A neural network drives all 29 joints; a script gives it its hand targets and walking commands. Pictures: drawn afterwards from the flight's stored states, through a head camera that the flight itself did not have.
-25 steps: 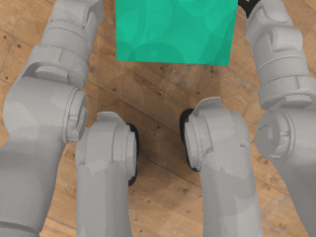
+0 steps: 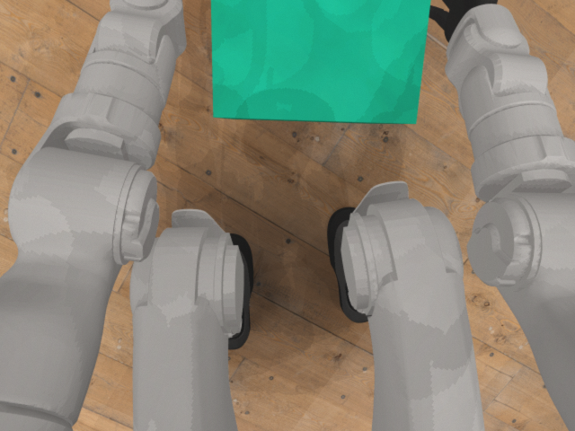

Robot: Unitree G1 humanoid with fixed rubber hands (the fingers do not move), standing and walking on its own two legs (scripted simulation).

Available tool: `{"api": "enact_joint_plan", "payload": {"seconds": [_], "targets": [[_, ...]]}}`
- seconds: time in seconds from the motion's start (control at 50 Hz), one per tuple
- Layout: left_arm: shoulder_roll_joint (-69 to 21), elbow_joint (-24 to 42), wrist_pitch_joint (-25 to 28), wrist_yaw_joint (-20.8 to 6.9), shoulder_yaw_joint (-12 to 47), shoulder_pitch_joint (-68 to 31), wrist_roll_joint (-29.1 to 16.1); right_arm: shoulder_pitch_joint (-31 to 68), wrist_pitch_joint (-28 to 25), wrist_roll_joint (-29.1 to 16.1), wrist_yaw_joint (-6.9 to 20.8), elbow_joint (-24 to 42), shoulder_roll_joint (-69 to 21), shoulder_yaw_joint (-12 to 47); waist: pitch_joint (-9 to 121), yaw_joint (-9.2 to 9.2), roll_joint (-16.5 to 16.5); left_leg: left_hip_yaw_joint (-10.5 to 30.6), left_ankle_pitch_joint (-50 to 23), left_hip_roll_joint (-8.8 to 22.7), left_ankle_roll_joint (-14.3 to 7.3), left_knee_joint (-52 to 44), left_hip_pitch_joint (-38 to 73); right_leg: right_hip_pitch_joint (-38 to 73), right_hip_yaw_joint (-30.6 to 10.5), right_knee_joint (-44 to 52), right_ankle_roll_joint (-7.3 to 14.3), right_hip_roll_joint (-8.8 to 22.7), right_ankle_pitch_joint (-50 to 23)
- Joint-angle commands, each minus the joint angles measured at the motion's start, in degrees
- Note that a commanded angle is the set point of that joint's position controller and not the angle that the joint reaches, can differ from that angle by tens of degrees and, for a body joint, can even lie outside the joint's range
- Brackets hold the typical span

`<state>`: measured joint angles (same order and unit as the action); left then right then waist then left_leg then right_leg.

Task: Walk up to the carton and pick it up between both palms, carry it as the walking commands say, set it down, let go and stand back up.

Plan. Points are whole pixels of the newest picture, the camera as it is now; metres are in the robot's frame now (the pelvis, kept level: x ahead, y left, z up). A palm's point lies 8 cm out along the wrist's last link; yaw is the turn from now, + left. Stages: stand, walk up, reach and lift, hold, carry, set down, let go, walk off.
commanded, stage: set down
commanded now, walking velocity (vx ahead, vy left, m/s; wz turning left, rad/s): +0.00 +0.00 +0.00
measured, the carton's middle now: (311, 5) +0.54 -0.07 -0.25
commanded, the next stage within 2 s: none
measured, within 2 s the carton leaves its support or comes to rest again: neither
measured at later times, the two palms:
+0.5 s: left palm out of the picture +0.56 +0.09 -0.17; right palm (469, 12) +0.50 -0.22 -0.17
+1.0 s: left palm out of the picture +0.56 +0.11 -0.20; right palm (506, 9) +0.50 -0.26 -0.18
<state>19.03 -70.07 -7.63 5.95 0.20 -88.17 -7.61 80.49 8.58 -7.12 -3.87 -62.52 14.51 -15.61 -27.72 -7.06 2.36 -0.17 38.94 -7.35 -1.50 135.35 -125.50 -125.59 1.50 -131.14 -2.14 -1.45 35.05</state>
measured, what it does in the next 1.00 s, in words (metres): stands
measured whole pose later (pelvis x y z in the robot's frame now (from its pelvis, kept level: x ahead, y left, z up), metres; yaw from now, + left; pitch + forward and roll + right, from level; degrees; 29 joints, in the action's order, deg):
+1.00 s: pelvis +0.00 +0.00 +0.00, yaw -2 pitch +30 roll -4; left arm 24.3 -64.5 -5.2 5.1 5.7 -86.6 -12.2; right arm 82.0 1.4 -16.4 -5.2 -66.9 21.5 -11.5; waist -29.9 -5.8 -0.7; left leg -0.5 39.0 -2.8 -2.6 135.9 -127.2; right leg -128.3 3.9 -131.1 0.7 0.8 33.2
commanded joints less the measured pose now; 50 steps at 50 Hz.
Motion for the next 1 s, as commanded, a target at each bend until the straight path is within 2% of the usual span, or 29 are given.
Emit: {"api": "enact_joint_plan", "payload": {"seconds": [0.0,0.16,0.18,0.22,0.24,0.26,0.28,0.3,0.36,0.4,0.44,0.46,0.48,0.5,0.52,0.56,0.58,0.6,0.66,0.68,0.72,0.74,0.76,0.84,0.86,0.9,0.92,0.94,0.98], "targets": [[-50.52,11.51,1.92,-14.06,8.93,-27.94,-1.87,34.38,-1.80,-2.74,14.01,11.78,-46.65,13.34,57.48,-2.84,5.00,2.11,-22.97,-2.11,-0.61,-13.33,22.78,21.28,-0.02,9.41,2.42,-3.96,-24.96],[-48.52,11.64,1.80,-13.90,8.82,-28.77,-0.43,32.08,-2.22,-2.34,13.79,9.70,-45.03,11.47,56.77,-2.92,7.14,2.35,-21.56,-1.27,-0.13,-13.72,23.45,19.98,0.25,8.81,2.42,-3.78,-23.54],[-48.20,11.48,1.91,-13.77,8.62,-28.50,-0.32,33.48,-2.36,-2.52,13.72,9.75,-44.85,11.98,57.38,-1.64,7.09,2.44,-21.87,-1.49,-0.24,-13.89,24.14,19.77,0.42,8.46,2.42,-3.76,-23.35],[-46.15,10.80,1.95,-13.34,7.86,-27.99,-0.23,31.59,-2.54,-1.73,13.09,8.55,-42.47,10.71,57.24,-3.45,6.12,2.44,-21.51,-1.08,0.20,-13.48,24.47,20.78,0.56,9.00,2.32,-3.51,-23.29],[-43.73,9.99,2.10,-12.91,7.36,-26.87,0.02,31.69,-2.65,-1.74,12.76,9.37,-41.33,9.93,57.92,-2.97,6.37,2.64,-21.88,-0.92,0.11,-13.67,25.96,19.78,0.84,8.77,2.03,-3.45,-23.00],[-43.02,10.63,2.38,-12.65,7.85,-27.00,-0.47,31.07,-2.86,-1.63,12.51,8.81,-40.15,9.65,57.00,-3.72,5.72,3.08,-21.91,-0.82,-0.14,-13.75,25.89,19.65,1.00,8.46,1.96,-3.36,-22.92],[-41.12,10.59,2.50,-12.19,7.30,-26.82,0.29,30.81,-3.15,-1.81,12.15,8.77,-38.25,9.08,57.98,-2.97,6.48,2.41,-22.07,-0.75,0.32,-13.46,26.54,20.18,1.04,8.43,1.93,-3.40,-23.23],[-39.96,10.19,2.68,-11.91,7.19,-26.92,0.02,30.30,-3.26,-0.95,11.61,8.27,-37.13,8.12,57.78,-4.29,5.00,3.25,-22.12,-0.60,0.06,-13.99,27.18,20.71,1.52,8.44,1.58,-3.18,-23.23],[-34.09,10.25,3.13,-10.49,6.13,-25.89,1.15,28.65,-4.22,-1.13,10.22,6.97,-31.62,6.33,57.69,-2.75,7.33,2.86,-22.42,-0.12,0.73,-13.80,27.73,20.13,0.95,8.71,1.67,-3.10,-23.07],[-29.88,10.55,3.47,-9.45,7.11,-27.04,-0.50,27.83,-4.91,-0.75,8.70,7.13,-27.38,4.52,60.93,-4.68,6.87,3.17,-23.32,0.32,1.19,-13.60,30.37,21.16,1.59,8.72,1.30,-2.66,-23.82],[-24.69,10.32,3.48,-8.05,6.10,-25.41,0.07,27.15,-5.74,-1.02,7.12,7.13,-21.41,3.27,60.18,-4.07,7.40,3.34,-22.66,0.72,1.38,-13.77,30.44,20.63,1.31,9.33,1.34,-2.53,-22.89],[-20.24,9.44,3.47,-7.18,5.76,-26.21,-0.13,25.45,-6.16,-0.61,6.08,5.71,-16.66,1.80,61.06,-5.18,7.68,3.55,-22.05,0.99,1.78,-13.78,31.04,22.20,1.28,9.64,1.37,-2.29,-23.35],[-17.49,9.54,3.48,-6.34,5.61,-25.43,-0.29,25.00,-6.59,-1.21,5.20,5.54,-14.49,1.90,61.67,-4.53,7.53,3.09,-22.52,1.28,1.82,-13.50,31.40,22.70,1.03,9.75,1.34,-2.32,-23.40],[-8.45,9.37,3.87,-4.68,3.66,-22.89,-0.21,21.40,-7.04,-0.62,3.28,4.39,-6.73,-0.60,62.12,-4.15,6.78,3.49,-23.28,1.44,2.08,-13.57,30.76,22.62,1.07,9.48,0.96,-1.90,-24.26],[-5.15,8.03,3.86,-3.76,4.51,-22.84,-1.06,19.55,-7.25,-0.87,2.03,2.78,-2.38,-1.32,62.92,-5.64,6.37,3.84,-22.00,1.88,2.25,-13.91,32.07,22.61,1.42,9.91,1.06,-1.70,-23.05],[3.07,7.09,3.83,-2.02,3.36,-20.19,-1.91,17.02,-7.85,-1.91,-0.22,1.98,5.08,-1.79,63.88,-5.15,6.29,3.89,-22.41,2.80,2.37,-13.59,31.55,23.79,0.94,9.88,0.62,-1.07,-24.34],[5.41,6.61,3.74,-1.42,3.13,-20.58,-1.98,16.40,-8.06,-1.71,-1.01,1.51,7.43,-2.52,63.72,-6.01,5.77,4.49,-21.60,2.95,2.29,-13.59,31.43,23.39,1.24,9.66,0.62,-0.97,-23.99],[5.71,6.15,3.48,-1.23,4.03,-21.44,-2.74,14.61,-7.93,-2.04,-1.40,-1.02,7.57,-2.63,63.50,-7.03,6.20,4.44,-21.91,3.44,2.36,-13.37,31.64,22.79,1.03,10.11,0.81,-0.88,-24.32],[7.50,9.14,4.00,-0.56,3.89,-22.07,-3.06,15.66,-8.16,-3.46,-1.82,-0.15,7.77,-1.36,63.72,-4.31,6.82,4.32,-22.65,4.08,2.34,-13.70,31.05,21.46,-0.31,10.11,0.82,-0.43,-24.45],[8.69,9.33,4.25,-0.37,4.07,-22.18,-3.31,14.86,-8.55,-3.86,-1.83,-0.87,9.03,-1.67,65.26,-5.46,6.61,5.11,-23.44,4.43,2.09,-14.02,31.57,21.25,0.59,9.50,0.71,-0.15,-25.94],[7.80,9.70,4.20,-0.48,4.90,-21.58,-3.76,14.27,-8.76,-5.11,-1.53,-1.77,9.19,-1.16,64.59,-4.87,8.60,4.85,-23.35,4.67,2.07,-14.17,32.65,19.74,0.30,9.72,0.87,0.08,-25.51],[8.65,8.57,4.15,-0.42,4.58,-20.95,-3.77,14.72,-8.86,-5.66,-1.64,-0.94,9.65,-0.17,65.62,-3.87,7.12,4.86,-24.58,4.62,2.06,-13.85,33.04,20.69,0.52,9.48,0.52,0.21,-26.03],[9.09,8.99,4.16,-0.43,4.30,-20.83,-3.47,15.53,-9.26,-6.55,-1.48,0.74,9.88,0.25,66.66,-3.55,7.74,4.76,-24.92,5.17,1.85,-13.65,32.97,20.73,0.21,9.85,0.61,0.34,-26.86],[8.61,13.02,4.73,-0.61,5.27,-21.43,-5.09,15.51,-9.58,-8.70,-1.32,2.68,10.61,2.65,71.53,-3.75,6.92,4.76,-29.21,5.21,1.50,-12.19,35.46,23.90,-0.10,8.96,0.63,0.35,-30.92],[9.61,11.61,4.68,-0.55,4.77,-19.52,-4.39,15.51,-9.34,-9.27,-1.17,2.89,10.02,3.50,72.41,-2.21,7.81,4.89,-29.81,5.18,1.25,-11.72,36.23,23.98,-0.57,8.60,0.93,0.36,-31.35],[9.18,14.76,4.58,-0.83,5.35,-20.52,-5.09,13.41,-9.22,-9.10,-1.31,2.00,11.17,3.06,72.53,-4.31,7.90,4.15,-29.12,5.22,1.73,-11.59,35.82,25.15,-0.60,9.07,1.03,0.40,-31.17],[10.55,13.21,4.40,-0.76,4.38,-19.63,-4.39,14.06,-8.76,-9.74,-1.44,2.44,11.55,3.76,73.10,-2.75,7.14,4.31,-28.84,5.29,1.27,-11.72,36.32,26.61,-0.72,8.83,0.78,0.42,-31.06],[12.15,16.53,4.39,-0.61,3.08,-21.28,-4.29,15.02,-8.58,-9.84,-1.57,4.85,12.00,3.43,74.40,-2.82,6.58,3.35,-28.06,5.45,1.32,-11.30,35.70,27.54,-1.24,9.68,0.96,0.32,-30.81],[12.80,19.56,4.06,-0.47,3.60,-20.59,-5.09,13.60,-8.34,-9.94,-2.12,7.33,13.07,2.54,81.94,-4.60,6.52,3.57,-29.78,5.03,1.26,-11.75,39.44,31.26,-0.18,9.42,1.05,0.06,-32.97]]}}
